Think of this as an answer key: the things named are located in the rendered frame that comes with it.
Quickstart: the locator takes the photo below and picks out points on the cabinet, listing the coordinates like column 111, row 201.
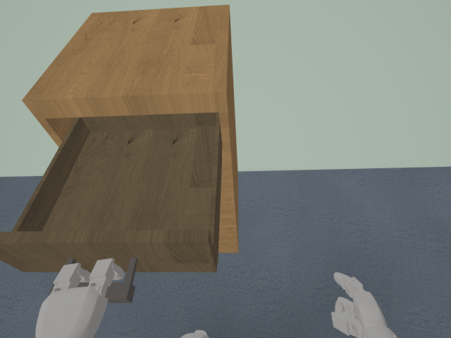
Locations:
column 148, row 62

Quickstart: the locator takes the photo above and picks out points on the drawer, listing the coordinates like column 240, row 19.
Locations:
column 129, row 186

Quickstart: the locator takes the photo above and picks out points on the right robot hand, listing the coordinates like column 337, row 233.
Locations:
column 352, row 317

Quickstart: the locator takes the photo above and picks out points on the left robot hand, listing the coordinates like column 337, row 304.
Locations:
column 76, row 312

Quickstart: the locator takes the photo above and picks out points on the handle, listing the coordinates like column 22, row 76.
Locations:
column 118, row 292

